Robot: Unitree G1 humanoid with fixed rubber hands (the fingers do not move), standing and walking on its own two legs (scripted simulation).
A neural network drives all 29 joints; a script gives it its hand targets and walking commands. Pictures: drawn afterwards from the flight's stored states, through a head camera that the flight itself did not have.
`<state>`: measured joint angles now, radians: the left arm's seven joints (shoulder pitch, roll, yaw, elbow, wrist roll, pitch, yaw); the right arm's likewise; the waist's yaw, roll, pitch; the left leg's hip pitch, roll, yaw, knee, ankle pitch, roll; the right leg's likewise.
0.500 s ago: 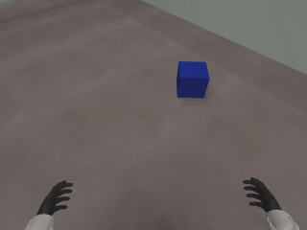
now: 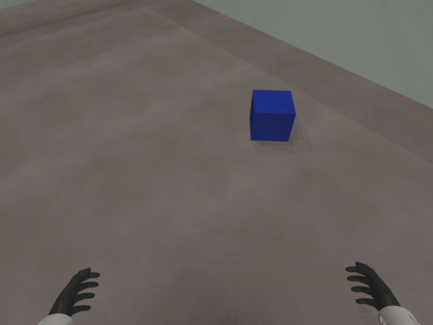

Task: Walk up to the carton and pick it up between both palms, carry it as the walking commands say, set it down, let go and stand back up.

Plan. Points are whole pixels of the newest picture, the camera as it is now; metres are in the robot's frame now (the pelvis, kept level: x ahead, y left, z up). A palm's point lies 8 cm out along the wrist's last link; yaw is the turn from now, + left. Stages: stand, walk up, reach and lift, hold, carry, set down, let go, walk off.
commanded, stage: stand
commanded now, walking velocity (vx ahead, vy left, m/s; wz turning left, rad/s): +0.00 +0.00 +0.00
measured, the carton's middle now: (270, 115) +1.40 -0.36 -0.65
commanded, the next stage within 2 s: walk up in 0.84 s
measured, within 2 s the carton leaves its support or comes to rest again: neither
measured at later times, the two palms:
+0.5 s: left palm out of the picture +0.13 +0.30 -0.08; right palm (393, 321) +0.13 -0.30 -0.07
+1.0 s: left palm out of the picture +0.10 +0.31 -0.09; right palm out of the picture +0.10 -0.31 -0.09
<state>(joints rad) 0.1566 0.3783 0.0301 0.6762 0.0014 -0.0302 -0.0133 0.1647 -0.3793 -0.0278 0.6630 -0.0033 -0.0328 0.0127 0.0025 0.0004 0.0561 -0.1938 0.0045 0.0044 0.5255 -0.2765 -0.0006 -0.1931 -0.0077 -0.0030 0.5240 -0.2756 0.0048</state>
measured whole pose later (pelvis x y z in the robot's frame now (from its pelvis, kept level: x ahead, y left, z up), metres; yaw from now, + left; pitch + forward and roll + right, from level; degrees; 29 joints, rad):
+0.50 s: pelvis +0.00 +0.00 +0.01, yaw +0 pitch -3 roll +0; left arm 0.14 0.39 0.02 0.81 0.00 -0.03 0.00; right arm 0.14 -0.39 -0.02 0.81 0.00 -0.03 0.00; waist 0.00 0.00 0.06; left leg -0.15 0.00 0.00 0.44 -0.23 0.00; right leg -0.15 -0.01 0.00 0.44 -0.23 0.01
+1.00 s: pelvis +0.00 +0.00 +0.01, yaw +0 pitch -3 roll +0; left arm 0.13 0.38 0.02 0.96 0.00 -0.02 0.01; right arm 0.13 -0.38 -0.01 0.95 0.00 -0.02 -0.01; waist 0.00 0.00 0.06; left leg -0.12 0.01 0.01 0.37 -0.19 0.00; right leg -0.12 -0.01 0.00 0.37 -0.19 0.01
